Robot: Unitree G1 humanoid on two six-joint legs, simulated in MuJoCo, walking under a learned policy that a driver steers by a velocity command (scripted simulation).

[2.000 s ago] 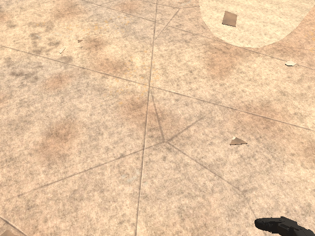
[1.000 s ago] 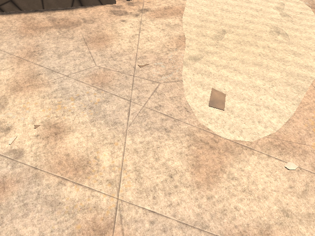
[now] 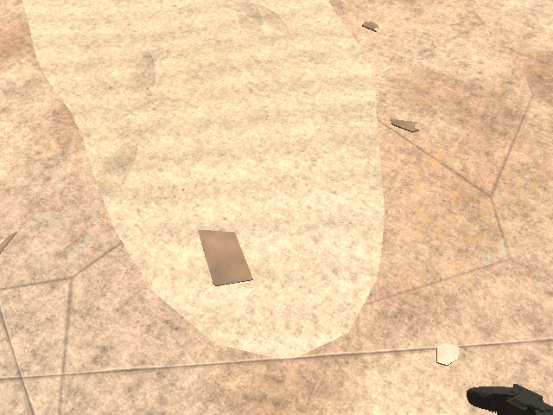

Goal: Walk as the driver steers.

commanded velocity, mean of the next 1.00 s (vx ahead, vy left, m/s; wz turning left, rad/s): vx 0.06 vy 0.00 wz -0.11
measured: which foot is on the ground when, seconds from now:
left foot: down 0.00-1.00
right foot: up 0.00-0.32, down 0.34-1.00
